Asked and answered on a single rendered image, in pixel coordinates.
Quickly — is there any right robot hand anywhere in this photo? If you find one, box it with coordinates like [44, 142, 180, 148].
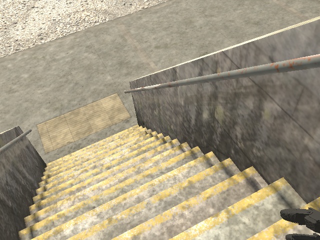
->
[280, 207, 320, 240]

